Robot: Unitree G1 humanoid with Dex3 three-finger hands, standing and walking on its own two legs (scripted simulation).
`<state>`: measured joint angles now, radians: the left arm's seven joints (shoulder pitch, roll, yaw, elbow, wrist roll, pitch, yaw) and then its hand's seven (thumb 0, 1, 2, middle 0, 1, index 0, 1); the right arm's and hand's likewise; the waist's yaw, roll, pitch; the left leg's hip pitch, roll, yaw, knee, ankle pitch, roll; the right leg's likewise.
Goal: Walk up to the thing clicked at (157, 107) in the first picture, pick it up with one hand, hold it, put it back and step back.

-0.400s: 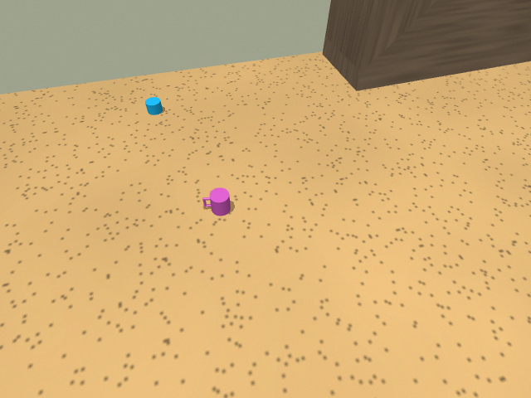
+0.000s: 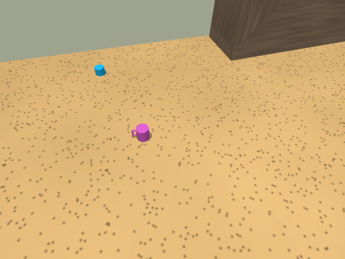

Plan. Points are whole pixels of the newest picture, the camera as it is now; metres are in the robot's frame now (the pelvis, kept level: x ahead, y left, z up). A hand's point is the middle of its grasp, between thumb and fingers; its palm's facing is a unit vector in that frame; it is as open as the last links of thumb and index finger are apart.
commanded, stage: stand
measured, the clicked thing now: (99, 70) +1.83 +0.73 -0.75
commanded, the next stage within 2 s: walk up in 0.72 s
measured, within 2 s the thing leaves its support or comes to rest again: neither
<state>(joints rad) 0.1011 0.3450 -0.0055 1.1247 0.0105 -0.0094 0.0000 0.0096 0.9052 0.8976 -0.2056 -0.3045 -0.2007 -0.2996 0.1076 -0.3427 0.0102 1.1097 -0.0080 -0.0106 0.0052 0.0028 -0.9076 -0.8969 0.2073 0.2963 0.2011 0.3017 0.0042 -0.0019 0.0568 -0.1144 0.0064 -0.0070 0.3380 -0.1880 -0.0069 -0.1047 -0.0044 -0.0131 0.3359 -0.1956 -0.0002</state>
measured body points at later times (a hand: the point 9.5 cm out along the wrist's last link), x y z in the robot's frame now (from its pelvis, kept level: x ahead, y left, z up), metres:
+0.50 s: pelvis +0.00 +0.00 +0.00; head +0.01 +0.00 +0.45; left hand +0.07 +0.30 -0.13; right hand +0.08 -0.29 -0.13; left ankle +0.00 +0.12 -0.75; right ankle -0.01 -0.12 -0.75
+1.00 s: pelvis -0.01 +0.01 -0.01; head +0.03 +0.02 +0.43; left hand +0.11 +0.32 -0.14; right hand +0.05 -0.32 -0.12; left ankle +0.00 +0.12 -0.75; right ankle -0.03 -0.10 -0.71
